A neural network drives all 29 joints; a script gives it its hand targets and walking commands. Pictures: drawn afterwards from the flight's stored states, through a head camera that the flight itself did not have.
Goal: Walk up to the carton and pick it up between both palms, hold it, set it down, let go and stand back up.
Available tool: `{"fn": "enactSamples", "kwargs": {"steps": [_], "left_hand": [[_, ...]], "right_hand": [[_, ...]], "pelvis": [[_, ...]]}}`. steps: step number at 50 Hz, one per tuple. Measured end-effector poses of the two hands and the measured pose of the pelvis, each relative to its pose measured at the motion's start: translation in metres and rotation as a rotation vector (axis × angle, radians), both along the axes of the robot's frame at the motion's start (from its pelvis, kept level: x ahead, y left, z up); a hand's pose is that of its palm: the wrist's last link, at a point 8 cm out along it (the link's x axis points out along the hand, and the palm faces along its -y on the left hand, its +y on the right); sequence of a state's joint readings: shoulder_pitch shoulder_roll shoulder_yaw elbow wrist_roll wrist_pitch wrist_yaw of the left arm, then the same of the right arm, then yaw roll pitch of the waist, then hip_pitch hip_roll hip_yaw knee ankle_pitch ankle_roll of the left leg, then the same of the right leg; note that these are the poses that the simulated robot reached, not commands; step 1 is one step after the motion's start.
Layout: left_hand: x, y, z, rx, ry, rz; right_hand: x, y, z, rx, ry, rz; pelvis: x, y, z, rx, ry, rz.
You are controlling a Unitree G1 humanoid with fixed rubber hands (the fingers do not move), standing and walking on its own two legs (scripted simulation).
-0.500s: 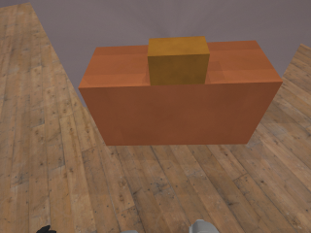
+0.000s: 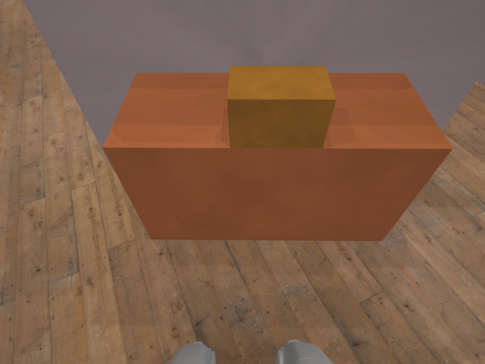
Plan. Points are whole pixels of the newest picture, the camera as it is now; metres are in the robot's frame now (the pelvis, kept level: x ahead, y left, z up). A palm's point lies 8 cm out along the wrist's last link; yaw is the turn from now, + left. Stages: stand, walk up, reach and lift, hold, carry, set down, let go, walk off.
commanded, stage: walk up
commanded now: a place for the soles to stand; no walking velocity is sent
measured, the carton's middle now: (276, 107) +0.79 -0.09 -0.06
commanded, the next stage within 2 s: none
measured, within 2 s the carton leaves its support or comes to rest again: neither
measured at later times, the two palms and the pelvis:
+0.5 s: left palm (77, 363) +0.14 +0.29 -0.10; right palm (435, 355) +0.15 -0.30 -0.09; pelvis +0.04 +0.00 +0.02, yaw +0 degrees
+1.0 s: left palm out of the picture +0.13 +0.29 -0.07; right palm out of the picture +0.11 -0.34 -0.07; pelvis +0.06 -0.03 +0.04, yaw -1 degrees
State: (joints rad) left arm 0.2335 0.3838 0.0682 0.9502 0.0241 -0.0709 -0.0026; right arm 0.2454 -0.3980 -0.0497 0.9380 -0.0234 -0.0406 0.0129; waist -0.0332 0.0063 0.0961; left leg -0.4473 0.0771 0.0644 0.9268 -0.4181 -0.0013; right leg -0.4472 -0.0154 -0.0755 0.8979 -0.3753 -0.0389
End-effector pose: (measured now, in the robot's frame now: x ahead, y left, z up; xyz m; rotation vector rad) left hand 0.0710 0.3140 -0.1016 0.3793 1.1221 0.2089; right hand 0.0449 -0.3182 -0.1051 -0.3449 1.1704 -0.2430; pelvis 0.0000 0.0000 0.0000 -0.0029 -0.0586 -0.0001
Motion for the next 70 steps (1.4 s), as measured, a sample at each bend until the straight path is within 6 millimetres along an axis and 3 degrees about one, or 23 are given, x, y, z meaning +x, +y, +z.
{"fn": "enactSamples", "kwargs": {"steps": [8,14,23,43,50,55,57,61,65,70], "left_hand": [[0.034,-0.004,0.005,0.0,0.027,0.026],[0.063,-0.011,0.006,-0.009,0.002,0.014],[0.076,-0.02,0.006,-0.051,0.003,0.018],[0.046,-0.026,0.025,-0.101,0.048,0.072],[0.057,-0.02,0.034,-0.025,0.068,0.031],[0.075,-0.037,0.043,0.019,0.014,0.039],[0.073,-0.044,0.048,0.023,0.006,0.07],[0.065,-0.058,0.055,0.027,0.044,0.114],[0.066,-0.072,0.053,0.013,0.074,0.142],[0.081,-0.088,0.04,-0.025,0.076,0.167]], "right_hand": [[0.044,0.016,-0.005,0.037,-0.007,0.008],[0.074,0.014,-0.001,0.03,-0.016,0.028],[0.101,0.014,0.015,0.01,-0.045,0.054],[0.101,0.02,0.037,0.053,-0.045,0.067],[0.065,-0.026,0.03,0.022,-0.008,-0.023],[0.046,-0.067,0.017,0.01,0.109,-0.066],[0.055,-0.073,0.017,0.013,0.132,-0.056],[0.092,-0.078,0.022,0.037,0.078,-0.017],[0.137,-0.077,0.025,0.056,0.026,0.033],[0.205,-0.067,0.029,0.072,-0.027,0.112]], "pelvis": [[0.025,-0.001,0.007,0.021,0.019,-0.021],[0.031,-0.005,0.011,0.004,0.03,-0.017],[0.035,-0.004,0.02,0.01,0.024,-0.009],[0.04,-0.01,0.044,0.013,0.013,0.008],[0.058,-0.03,0.037,0.066,0.013,-0.013],[0.08,-0.057,0.03,0.03,-0.008,-0.009],[0.09,-0.064,0.033,0.024,-0.003,-0.014],[0.108,-0.074,0.041,0.015,-0.016,-0.017],[0.129,-0.082,0.043,-0.004,-0.026,-0.002],[0.157,-0.088,0.04,-0.03,-0.033,0.019]]}}
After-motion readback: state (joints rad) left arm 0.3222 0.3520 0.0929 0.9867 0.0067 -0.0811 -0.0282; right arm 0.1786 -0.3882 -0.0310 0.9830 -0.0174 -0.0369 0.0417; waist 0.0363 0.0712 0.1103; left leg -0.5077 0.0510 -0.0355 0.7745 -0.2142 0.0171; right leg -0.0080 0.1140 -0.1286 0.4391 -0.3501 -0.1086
